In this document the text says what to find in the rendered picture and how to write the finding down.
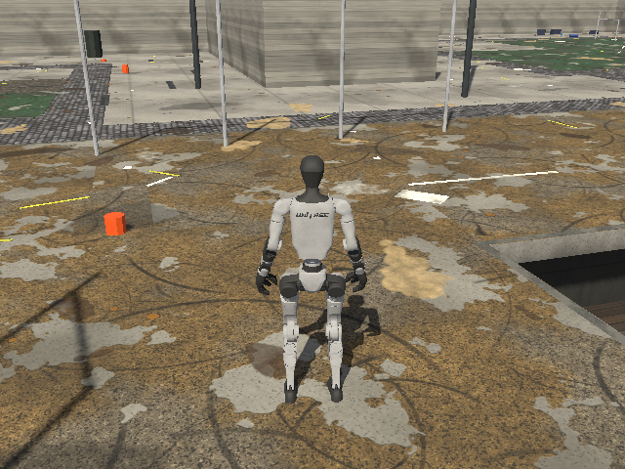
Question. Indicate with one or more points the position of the robot left forearm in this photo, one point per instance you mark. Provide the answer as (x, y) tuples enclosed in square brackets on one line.
[(266, 261)]

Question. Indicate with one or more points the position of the robot right hand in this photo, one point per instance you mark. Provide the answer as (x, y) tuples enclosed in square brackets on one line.
[(353, 277)]

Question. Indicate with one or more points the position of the robot right forearm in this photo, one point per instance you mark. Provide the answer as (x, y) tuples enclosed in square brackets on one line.
[(357, 260)]

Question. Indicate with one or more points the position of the robot right upper arm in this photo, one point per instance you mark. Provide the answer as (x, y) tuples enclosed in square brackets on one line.
[(343, 207)]

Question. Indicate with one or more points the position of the left robot shin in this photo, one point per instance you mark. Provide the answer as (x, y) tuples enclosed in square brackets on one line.
[(289, 357)]

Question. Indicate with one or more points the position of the robot left hand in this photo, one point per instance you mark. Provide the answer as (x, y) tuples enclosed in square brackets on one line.
[(262, 280)]

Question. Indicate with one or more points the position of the right robot foot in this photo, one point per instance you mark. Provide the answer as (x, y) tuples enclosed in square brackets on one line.
[(336, 394)]

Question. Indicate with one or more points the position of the robot left upper arm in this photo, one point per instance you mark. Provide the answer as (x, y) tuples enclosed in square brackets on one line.
[(281, 207)]

